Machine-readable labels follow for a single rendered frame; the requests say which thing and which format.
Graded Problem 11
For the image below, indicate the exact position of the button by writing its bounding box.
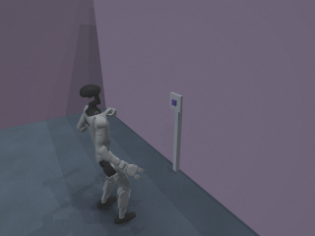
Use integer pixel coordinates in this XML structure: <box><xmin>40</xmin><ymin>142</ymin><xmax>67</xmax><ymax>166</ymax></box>
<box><xmin>171</xmin><ymin>99</ymin><xmax>177</xmax><ymax>106</ymax></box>

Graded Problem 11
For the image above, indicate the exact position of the panel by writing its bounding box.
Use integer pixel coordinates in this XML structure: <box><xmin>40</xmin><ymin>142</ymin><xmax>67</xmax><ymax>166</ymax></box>
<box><xmin>169</xmin><ymin>92</ymin><xmax>183</xmax><ymax>172</ymax></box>

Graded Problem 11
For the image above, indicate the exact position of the robot left hand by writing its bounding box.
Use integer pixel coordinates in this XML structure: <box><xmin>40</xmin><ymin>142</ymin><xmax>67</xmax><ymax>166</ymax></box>
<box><xmin>103</xmin><ymin>107</ymin><xmax>117</xmax><ymax>119</ymax></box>

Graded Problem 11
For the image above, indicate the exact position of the robot left upper arm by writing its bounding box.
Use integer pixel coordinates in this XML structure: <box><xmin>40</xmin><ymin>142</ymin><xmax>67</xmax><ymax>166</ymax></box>
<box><xmin>76</xmin><ymin>105</ymin><xmax>89</xmax><ymax>133</ymax></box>

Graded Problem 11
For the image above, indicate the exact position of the right robot forearm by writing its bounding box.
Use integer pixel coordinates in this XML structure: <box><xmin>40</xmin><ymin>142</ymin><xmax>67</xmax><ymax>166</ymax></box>
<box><xmin>98</xmin><ymin>147</ymin><xmax>129</xmax><ymax>171</ymax></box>

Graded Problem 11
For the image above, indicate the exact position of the robot right upper arm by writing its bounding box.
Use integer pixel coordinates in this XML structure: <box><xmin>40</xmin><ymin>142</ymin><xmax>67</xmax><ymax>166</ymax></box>
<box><xmin>94</xmin><ymin>115</ymin><xmax>107</xmax><ymax>155</ymax></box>

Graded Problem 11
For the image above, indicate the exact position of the robot right hand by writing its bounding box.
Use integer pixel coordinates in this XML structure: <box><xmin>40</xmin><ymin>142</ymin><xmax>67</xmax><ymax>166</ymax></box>
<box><xmin>125</xmin><ymin>164</ymin><xmax>146</xmax><ymax>180</ymax></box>

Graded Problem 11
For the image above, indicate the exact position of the robot torso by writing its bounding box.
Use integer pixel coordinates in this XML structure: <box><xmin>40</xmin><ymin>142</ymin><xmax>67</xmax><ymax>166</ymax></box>
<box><xmin>85</xmin><ymin>111</ymin><xmax>111</xmax><ymax>168</ymax></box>

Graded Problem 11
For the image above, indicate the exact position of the robot right shin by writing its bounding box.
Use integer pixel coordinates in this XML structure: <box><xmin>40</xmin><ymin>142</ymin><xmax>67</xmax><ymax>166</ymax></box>
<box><xmin>117</xmin><ymin>189</ymin><xmax>131</xmax><ymax>219</ymax></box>

